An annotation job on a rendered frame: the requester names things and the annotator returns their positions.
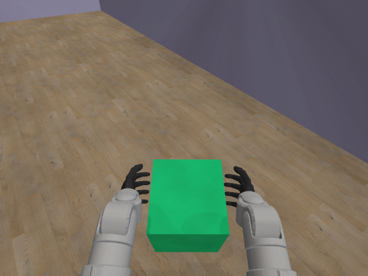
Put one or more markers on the right robot hand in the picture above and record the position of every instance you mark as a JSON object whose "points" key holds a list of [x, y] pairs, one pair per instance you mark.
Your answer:
{"points": [[245, 184]]}

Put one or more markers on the carton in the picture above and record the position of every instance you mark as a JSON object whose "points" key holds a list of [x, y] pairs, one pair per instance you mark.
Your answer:
{"points": [[187, 206]]}

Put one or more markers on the left robot forearm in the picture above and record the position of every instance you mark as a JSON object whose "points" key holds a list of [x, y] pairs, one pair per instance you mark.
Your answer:
{"points": [[114, 236]]}

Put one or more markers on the left robot hand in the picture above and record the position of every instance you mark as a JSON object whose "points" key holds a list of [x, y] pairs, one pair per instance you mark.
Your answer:
{"points": [[132, 176]]}

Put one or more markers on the right robot forearm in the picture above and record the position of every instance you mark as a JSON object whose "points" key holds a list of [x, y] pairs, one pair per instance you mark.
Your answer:
{"points": [[263, 237]]}

